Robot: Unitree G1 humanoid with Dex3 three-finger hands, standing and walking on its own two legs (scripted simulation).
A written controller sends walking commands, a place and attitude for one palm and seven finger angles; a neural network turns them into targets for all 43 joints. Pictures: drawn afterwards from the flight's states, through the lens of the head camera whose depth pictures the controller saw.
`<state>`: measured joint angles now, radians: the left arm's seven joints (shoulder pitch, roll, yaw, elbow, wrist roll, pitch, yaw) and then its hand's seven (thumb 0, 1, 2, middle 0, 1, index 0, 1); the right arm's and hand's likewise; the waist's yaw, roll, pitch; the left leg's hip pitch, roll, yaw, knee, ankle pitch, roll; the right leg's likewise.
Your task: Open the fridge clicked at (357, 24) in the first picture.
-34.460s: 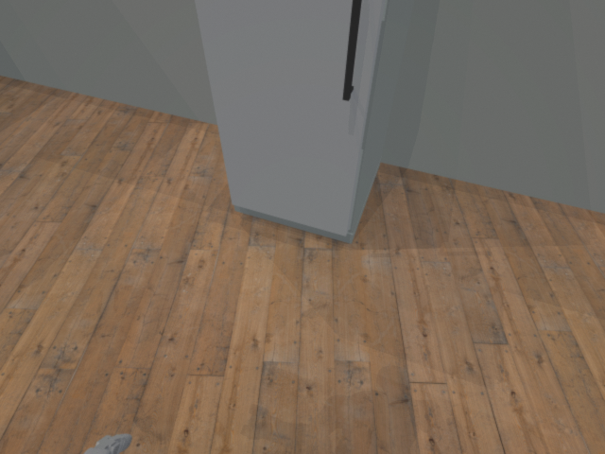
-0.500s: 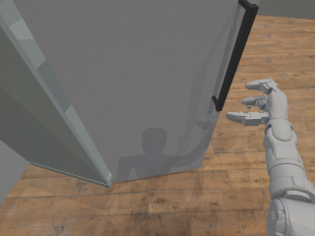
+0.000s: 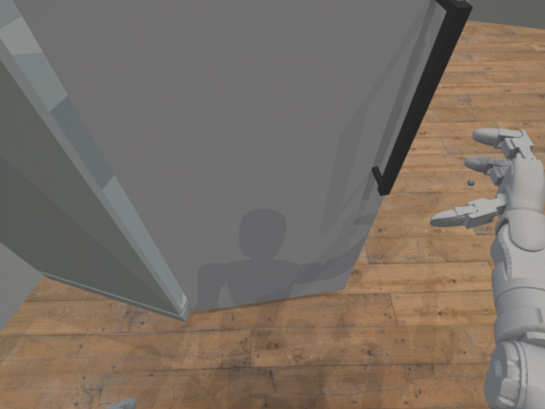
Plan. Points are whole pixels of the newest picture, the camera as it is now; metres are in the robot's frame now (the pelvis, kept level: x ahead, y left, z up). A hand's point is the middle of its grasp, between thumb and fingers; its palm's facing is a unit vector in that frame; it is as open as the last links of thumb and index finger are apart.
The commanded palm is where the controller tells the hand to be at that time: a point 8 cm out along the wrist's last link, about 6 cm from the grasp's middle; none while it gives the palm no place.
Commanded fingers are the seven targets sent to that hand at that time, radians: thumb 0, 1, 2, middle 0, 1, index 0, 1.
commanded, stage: slip the hand off the handle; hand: right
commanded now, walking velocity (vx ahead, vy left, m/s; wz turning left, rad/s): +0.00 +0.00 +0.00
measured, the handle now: (406, 114) +0.54 -0.13 +0.14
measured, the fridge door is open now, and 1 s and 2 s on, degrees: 65 65 65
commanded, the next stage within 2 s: draw the hand back to the body in 1.10 s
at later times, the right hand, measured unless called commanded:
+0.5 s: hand (512, 198) +0.42 -0.27 +0.11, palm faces +0.18 +0.96 -0.21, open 14.7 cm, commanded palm +0.37 -0.31 +0.11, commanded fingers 0.00 0.55 -0.20 0.25 1.15 0.25 1.15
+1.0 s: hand (519, 253) +0.33 -0.26 +0.10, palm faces +0.18 +0.96 -0.21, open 14.7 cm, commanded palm +0.29 -0.31 +0.11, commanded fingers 0.00 0.55 -0.20 0.25 1.15 0.25 1.15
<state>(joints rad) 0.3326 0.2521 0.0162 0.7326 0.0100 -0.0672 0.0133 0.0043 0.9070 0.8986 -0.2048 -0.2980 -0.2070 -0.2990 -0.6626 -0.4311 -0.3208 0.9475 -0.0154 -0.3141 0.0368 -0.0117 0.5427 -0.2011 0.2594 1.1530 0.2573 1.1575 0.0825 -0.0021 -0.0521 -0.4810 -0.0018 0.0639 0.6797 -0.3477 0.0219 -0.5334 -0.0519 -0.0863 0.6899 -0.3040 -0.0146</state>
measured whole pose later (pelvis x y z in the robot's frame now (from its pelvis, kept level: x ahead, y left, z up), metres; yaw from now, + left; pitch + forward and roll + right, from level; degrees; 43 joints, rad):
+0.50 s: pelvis +0.00 -0.02 +0.00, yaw +0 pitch +8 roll +2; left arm 0.32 0.25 0.01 0.71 -0.01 -0.06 0.03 0.00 0.91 0.90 -0.20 -0.30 -0.21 -0.30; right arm -0.57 -0.46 -0.32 0.83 0.04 -0.29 0.14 -0.01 0.54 -0.20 0.25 1.15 0.25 1.15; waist 0.05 -0.01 -0.06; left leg -0.47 0.01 0.07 0.67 -0.35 0.00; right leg -0.54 -0.04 -0.08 0.72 -0.32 -0.04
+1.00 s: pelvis -0.01 -0.01 +0.00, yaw -1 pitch +4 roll +1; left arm 0.26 0.26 -0.01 0.69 -0.03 -0.12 0.07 0.01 0.91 0.90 -0.20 -0.30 -0.21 -0.30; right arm -0.27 -0.39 -0.29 0.53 0.10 -0.25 0.15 -0.01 0.55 -0.20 0.25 1.15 0.25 1.15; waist 0.01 -0.02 -0.05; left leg -0.39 0.01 0.08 0.66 -0.33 0.01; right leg -0.46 -0.04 -0.07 0.69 -0.30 -0.03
